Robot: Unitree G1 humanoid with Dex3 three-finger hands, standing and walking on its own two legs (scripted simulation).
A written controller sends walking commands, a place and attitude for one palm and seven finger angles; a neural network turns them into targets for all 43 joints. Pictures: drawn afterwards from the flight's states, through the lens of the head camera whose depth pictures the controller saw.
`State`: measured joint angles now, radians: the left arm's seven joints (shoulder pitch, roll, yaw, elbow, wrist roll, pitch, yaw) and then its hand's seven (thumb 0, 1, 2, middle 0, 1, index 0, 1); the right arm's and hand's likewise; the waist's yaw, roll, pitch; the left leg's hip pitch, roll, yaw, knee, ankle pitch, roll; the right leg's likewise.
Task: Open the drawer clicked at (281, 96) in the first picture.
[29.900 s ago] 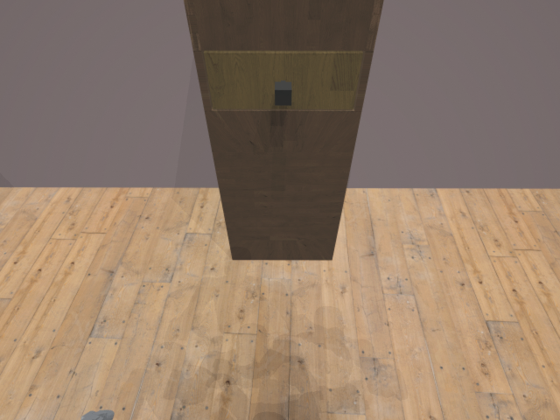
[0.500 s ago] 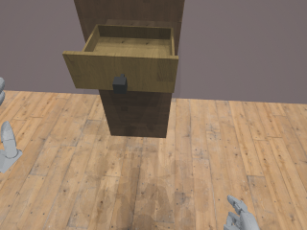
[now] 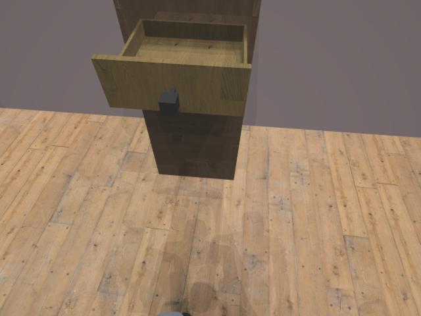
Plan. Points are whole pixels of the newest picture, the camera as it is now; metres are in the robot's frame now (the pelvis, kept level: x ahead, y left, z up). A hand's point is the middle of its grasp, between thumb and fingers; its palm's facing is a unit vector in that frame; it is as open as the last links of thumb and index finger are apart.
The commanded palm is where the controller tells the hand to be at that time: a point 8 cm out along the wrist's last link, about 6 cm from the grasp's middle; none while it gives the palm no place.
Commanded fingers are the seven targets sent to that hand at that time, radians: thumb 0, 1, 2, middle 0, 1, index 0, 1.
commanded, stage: let the arm hang, fingers relaxed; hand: left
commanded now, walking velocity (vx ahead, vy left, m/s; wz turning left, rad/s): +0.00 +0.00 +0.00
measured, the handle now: (170, 99) +0.59 +0.15 +0.05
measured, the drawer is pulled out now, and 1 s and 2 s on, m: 0.27 0.27 0.27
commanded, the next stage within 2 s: look to check the result in 0.58 s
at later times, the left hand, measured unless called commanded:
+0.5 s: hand out of the picture +0.02 +0.15 -0.17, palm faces +0.04 -0.98 -0.19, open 7.3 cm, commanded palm none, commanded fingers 0.00 0.90 0.90 -0.20 -0.30 -0.20 -0.30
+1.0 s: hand out of the picture +0.03 +0.14 -0.17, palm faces +0.04 -0.98 -0.17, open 7.4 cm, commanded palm none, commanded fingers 0.00 0.90 0.90 -0.20 -0.30 -0.20 -0.30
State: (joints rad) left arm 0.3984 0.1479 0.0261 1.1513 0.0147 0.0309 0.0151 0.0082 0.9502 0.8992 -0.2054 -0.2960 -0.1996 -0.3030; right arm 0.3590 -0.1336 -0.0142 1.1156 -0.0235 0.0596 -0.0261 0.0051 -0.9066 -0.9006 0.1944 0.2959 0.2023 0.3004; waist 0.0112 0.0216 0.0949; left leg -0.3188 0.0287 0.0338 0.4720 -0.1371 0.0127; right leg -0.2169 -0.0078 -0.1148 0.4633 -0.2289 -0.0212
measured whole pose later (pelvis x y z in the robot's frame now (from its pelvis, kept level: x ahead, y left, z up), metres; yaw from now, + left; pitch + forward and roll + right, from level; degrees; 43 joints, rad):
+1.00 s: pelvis +0.04 -0.02 +0.00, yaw -1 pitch -1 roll +0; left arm 0.26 0.11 0.02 1.16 0.01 0.00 0.03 0.00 0.91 0.90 -0.20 -0.30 -0.20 -0.30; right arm 0.25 -0.13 -0.01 1.15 -0.02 0.02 -0.04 0.01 -0.92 -0.90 0.19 0.30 0.20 0.30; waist -0.01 0.02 0.09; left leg -0.22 0.04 0.04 0.43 -0.18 -0.02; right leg -0.12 0.01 -0.11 0.41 -0.27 -0.04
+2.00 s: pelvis +0.06 -0.03 +0.01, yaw -1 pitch -1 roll +0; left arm 0.27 0.12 0.02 1.15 0.00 -0.01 0.03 0.00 0.91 0.90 -0.20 -0.30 -0.20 -0.30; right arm 0.25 -0.13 -0.01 1.15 -0.02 0.02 -0.04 0.00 -0.92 -0.90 0.19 0.30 0.20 0.30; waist -0.01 0.01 0.07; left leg -0.18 0.06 0.05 0.41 -0.20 -0.03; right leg -0.07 0.03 -0.10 0.37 -0.28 -0.05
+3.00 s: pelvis +0.06 -0.03 +0.01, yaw -1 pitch -2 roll +0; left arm 0.27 0.12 0.02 1.15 0.01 -0.01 0.03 0.00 0.91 0.90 -0.20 -0.30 -0.20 -0.30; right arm 0.26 -0.13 -0.01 1.15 -0.02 0.02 -0.04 0.00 -0.91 -0.90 0.19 0.30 0.20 0.30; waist -0.01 0.01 0.07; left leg -0.18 0.06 0.05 0.41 -0.20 -0.03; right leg -0.08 0.03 -0.10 0.37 -0.27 -0.05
